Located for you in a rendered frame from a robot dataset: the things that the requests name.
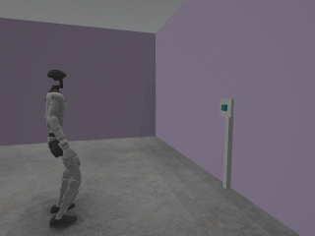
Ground right robot hand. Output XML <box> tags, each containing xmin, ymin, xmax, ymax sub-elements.
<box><xmin>63</xmin><ymin>147</ymin><xmax>81</xmax><ymax>170</ymax></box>

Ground button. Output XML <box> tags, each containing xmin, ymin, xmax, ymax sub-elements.
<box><xmin>221</xmin><ymin>104</ymin><xmax>227</xmax><ymax>111</ymax></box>

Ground robot right forearm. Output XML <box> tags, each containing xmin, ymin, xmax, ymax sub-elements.
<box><xmin>49</xmin><ymin>116</ymin><xmax>70</xmax><ymax>149</ymax></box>

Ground left robot thigh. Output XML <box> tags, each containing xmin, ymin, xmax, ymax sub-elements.
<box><xmin>61</xmin><ymin>155</ymin><xmax>73</xmax><ymax>180</ymax></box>

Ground robot right upper arm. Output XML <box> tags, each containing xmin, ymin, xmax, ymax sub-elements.
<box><xmin>47</xmin><ymin>92</ymin><xmax>62</xmax><ymax>124</ymax></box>

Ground panel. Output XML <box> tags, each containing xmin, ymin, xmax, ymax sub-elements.
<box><xmin>220</xmin><ymin>98</ymin><xmax>234</xmax><ymax>190</ymax></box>

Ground right robot foot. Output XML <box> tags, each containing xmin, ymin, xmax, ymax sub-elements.
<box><xmin>49</xmin><ymin>214</ymin><xmax>78</xmax><ymax>226</ymax></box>

